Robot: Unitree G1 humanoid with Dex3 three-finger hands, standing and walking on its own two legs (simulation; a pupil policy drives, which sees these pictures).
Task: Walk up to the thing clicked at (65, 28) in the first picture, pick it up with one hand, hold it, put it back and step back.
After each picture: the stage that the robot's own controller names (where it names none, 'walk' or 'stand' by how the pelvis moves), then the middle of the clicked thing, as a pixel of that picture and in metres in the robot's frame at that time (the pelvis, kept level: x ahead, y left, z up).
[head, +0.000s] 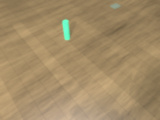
stand; (66, 30) +1.52 +0.19 -0.65
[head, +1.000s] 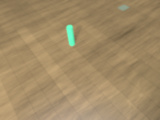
walk; (70, 35) +1.39 +0.24 -0.65
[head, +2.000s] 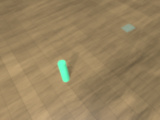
walk; (64, 71) +0.88 +0.26 -0.65
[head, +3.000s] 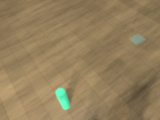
walk; (63, 99) +0.55 +0.24 -0.64
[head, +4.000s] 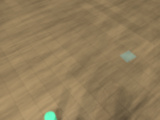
stand; out of the picture +0.42 +0.23 -0.63
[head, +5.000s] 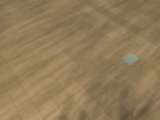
stand; out of the picture +0.37 +0.22 -0.65
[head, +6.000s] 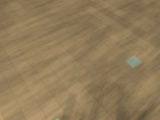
stand; out of the picture +0.37 +0.19 -0.66
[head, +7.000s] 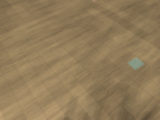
stand; out of the picture +0.36 +0.19 -0.66
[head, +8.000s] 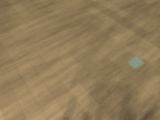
stand; out of the picture +0.36 +0.20 -0.66
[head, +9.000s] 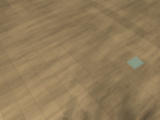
stand; out of the picture +0.36 +0.21 -0.66
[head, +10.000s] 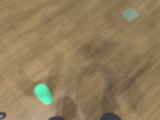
go down; (44, 95) +0.39 +0.21 -0.50
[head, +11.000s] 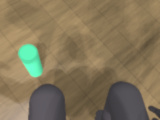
go down; (32, 63) +0.44 +0.23 -0.27
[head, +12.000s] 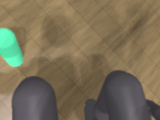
close in; (10, 51) +0.44 +0.25 -0.22
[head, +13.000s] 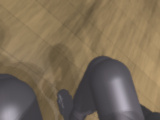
close; out of the picture +0.43 +0.29 -0.16
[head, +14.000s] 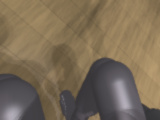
lift; out of the picture +0.41 +0.28 -0.16
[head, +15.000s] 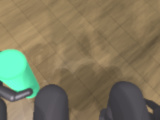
lift; (22, 79) +0.32 +0.21 -0.03
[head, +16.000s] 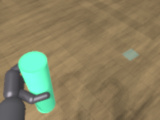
hold; (40, 87) +0.32 +0.15 +0.06
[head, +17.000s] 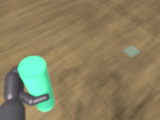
hold; (40, 88) +0.32 +0.16 +0.03
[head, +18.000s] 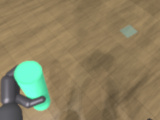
crouch; (36, 90) +0.32 +0.17 -0.03
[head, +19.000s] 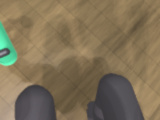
lower; out of the picture +0.46 +0.23 -0.07
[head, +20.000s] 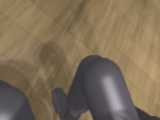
lower; out of the picture +0.43 +0.28 -0.17
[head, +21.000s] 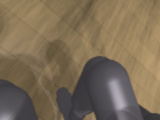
lower; out of the picture +0.43 +0.28 -0.16
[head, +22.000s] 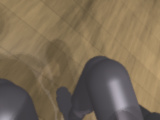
lower; out of the picture +0.43 +0.29 -0.16
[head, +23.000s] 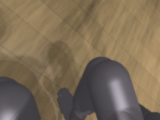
lower; out of the picture +0.42 +0.29 -0.16
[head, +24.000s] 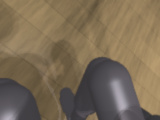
draw back; out of the picture +0.42 +0.25 -0.17
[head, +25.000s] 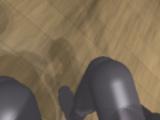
rise; out of the picture +0.41 +0.26 -0.17
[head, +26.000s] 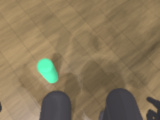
walk; (49, 72) +0.43 +0.19 -0.36
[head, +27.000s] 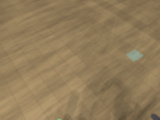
stand; out of the picture +0.36 +0.16 -0.60
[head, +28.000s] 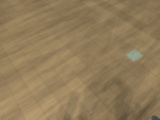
stand; out of the picture +0.35 +0.17 -0.60
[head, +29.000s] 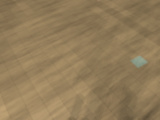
stand; out of the picture +0.37 +0.15 -0.65
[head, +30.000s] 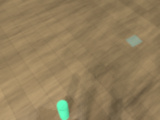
walk; (63, 110) +0.41 +0.13 -0.63
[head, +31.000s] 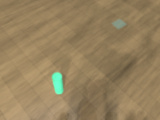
walk; (58, 84) +0.60 +0.18 -0.64
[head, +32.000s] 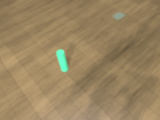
stand; (62, 61) +0.94 +0.28 -0.64
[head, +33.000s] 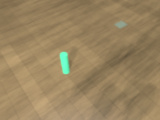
stand; (65, 63) +0.99 +0.19 -0.66
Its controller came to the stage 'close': yes
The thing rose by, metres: 0.66
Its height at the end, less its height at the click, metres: +0.00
